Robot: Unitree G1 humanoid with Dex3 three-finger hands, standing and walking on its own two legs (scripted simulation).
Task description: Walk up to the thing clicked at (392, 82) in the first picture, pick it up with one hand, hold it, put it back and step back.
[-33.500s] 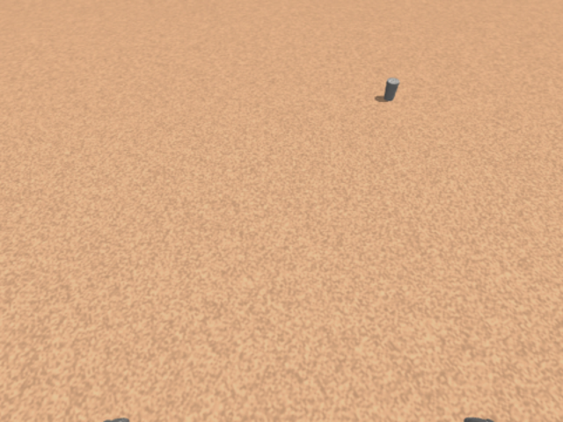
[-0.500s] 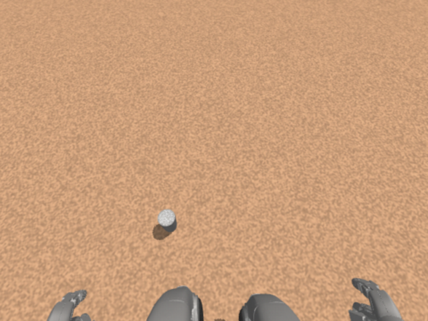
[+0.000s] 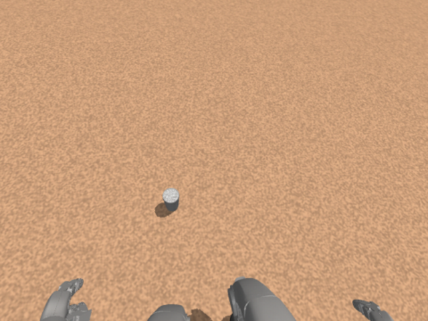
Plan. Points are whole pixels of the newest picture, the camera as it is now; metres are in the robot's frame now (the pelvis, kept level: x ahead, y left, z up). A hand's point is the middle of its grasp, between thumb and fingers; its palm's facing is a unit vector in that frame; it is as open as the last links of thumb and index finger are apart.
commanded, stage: step back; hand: left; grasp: from above
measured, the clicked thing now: (171, 200) +0.62 +0.15 -0.71
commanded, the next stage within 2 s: none
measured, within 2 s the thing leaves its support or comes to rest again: neither
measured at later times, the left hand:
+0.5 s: hand out of the picture -0.08 +0.23 -0.13, palm faces -0.07 -0.91 -0.41, open 7.4 cm
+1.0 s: hand out of the picture -0.22 +0.22 -0.17, palm faces +0.00 -0.94 -0.34, open 7.4 cm
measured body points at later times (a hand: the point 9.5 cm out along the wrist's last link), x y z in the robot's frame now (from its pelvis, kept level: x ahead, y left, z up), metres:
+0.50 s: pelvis -0.17 -0.04 +0.00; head -0.14 -0.06 +0.44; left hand -0.07 +0.27 -0.11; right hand -0.09 -0.36 -0.13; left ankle -0.11 +0.10 -0.67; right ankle -0.16 -0.15 -0.73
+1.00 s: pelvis -0.33 -0.05 -0.01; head -0.27 -0.01 +0.44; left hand -0.22 +0.27 -0.14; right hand -0.22 -0.36 -0.09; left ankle -0.28 +0.08 -0.73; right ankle -0.39 -0.21 -0.65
